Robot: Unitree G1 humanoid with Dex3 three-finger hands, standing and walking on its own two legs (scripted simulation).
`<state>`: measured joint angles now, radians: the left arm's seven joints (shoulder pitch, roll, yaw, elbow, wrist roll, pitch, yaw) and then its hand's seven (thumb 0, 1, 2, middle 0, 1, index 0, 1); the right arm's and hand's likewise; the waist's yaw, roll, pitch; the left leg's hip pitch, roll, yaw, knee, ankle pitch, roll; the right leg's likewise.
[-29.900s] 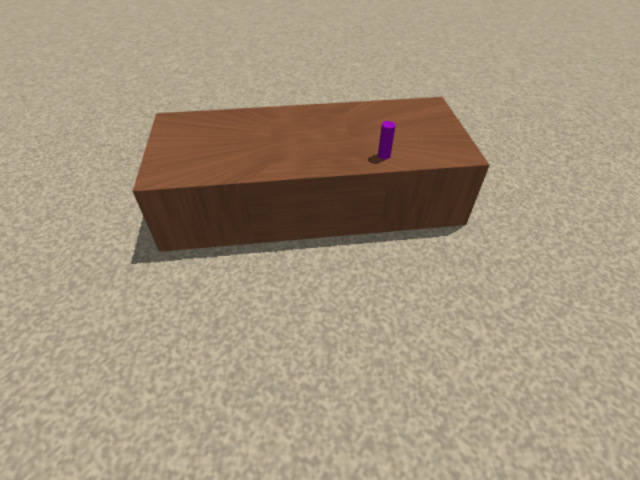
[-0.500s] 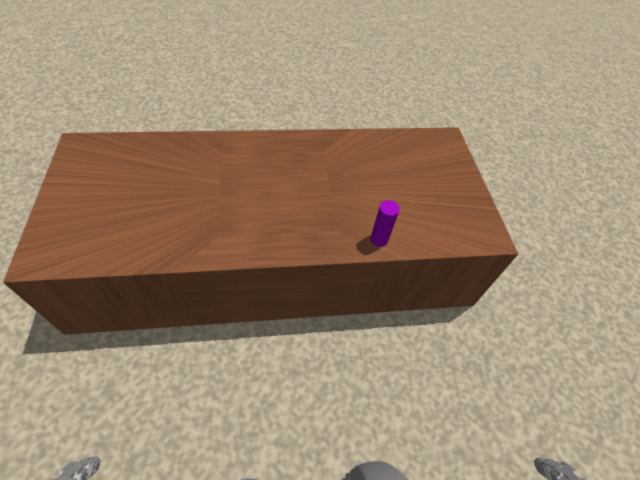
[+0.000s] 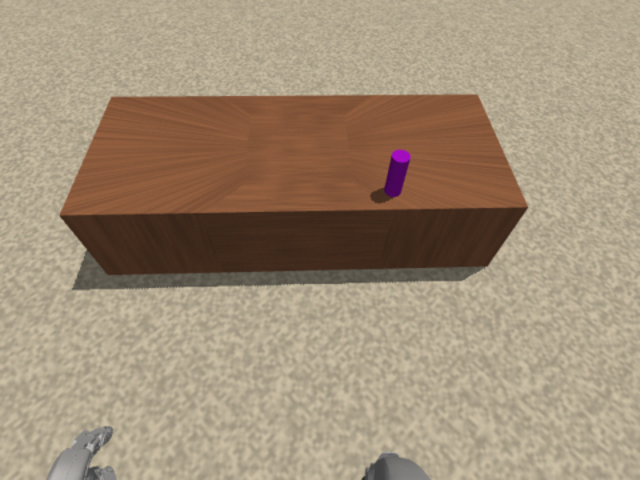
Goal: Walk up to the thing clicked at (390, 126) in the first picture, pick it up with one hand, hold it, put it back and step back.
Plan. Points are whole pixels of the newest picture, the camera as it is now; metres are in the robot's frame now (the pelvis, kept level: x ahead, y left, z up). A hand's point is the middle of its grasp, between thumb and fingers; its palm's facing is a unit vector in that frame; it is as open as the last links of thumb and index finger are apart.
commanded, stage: step back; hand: right
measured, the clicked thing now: (396, 174) +0.92 -0.21 -0.35
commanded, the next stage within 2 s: stand in 1.44 s
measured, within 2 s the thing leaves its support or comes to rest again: neither
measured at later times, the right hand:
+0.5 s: hand out of the picture -0.07 -0.30 -0.14, palm faces +0.00 +0.92 -0.38, open 7.4 cm
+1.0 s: hand out of the picture -0.06 -0.29 -0.13, palm faces -0.03 +0.93 -0.37, open 7.4 cm
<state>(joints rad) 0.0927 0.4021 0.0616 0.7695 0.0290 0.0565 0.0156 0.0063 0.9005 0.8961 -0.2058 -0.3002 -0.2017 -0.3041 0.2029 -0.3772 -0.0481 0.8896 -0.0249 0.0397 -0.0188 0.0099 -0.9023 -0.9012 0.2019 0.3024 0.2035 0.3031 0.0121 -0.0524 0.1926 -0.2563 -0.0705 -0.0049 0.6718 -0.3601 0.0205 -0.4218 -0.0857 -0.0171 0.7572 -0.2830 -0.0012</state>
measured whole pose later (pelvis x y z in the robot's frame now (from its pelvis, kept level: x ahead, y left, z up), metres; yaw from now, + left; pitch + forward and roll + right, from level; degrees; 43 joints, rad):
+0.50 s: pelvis -0.14 -0.02 +0.01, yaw -3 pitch -2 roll +1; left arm 0.25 0.36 0.06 0.95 0.05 0.00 0.00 0.01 0.90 0.90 -0.21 -0.30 -0.20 -0.30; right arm 0.19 -0.42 -0.06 0.93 -0.02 0.05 0.00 0.01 -0.90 -0.90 0.20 0.30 0.20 0.30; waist 0.04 0.03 0.08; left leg -0.44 -0.05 -0.10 0.95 -0.43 -0.02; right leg -0.24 -0.02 0.01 0.64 -0.37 -0.01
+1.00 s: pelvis -0.14 -0.02 +0.02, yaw +1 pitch -3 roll +0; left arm 0.17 0.35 0.05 0.99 0.04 -0.04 -0.01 0.01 0.90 0.90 -0.21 -0.30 -0.20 -0.30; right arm 0.20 -0.39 -0.05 1.01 -0.02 0.00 0.01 0.01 -0.90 -0.90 0.20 0.30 0.20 0.30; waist 0.03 0.02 0.06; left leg -0.33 0.00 -0.04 0.74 -0.44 0.00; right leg -0.21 -0.02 -0.05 0.57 -0.31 -0.01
